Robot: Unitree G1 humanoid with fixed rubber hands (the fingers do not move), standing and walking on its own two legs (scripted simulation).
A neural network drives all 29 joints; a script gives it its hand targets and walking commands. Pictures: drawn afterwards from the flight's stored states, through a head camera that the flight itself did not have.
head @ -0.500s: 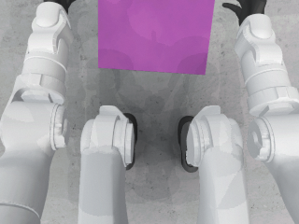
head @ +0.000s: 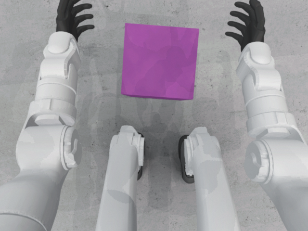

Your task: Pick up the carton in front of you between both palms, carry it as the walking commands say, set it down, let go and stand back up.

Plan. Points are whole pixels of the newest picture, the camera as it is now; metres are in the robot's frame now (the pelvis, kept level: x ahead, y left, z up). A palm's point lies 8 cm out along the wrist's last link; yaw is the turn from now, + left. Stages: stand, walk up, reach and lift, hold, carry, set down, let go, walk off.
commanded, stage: set down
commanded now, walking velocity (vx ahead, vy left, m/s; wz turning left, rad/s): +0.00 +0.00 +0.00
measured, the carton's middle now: (158, 69) +0.49 +0.03 -0.37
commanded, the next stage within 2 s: let go in 0.42 s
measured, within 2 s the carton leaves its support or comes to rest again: neither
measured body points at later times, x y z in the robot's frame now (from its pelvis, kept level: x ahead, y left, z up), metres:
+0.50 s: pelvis +0.03 +0.00 +0.14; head +0.32 +0.02 +0.48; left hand +0.52 +0.24 +0.03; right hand +0.52 -0.17 +0.03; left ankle +0.10 +0.11 -0.46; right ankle +0.09 -0.12 -0.46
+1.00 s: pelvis +0.10 +0.00 +0.25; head +0.26 +0.01 +0.67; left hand +0.38 +0.24 +0.14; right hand +0.38 -0.21 +0.15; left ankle +0.10 +0.11 -0.46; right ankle +0.09 -0.12 -0.46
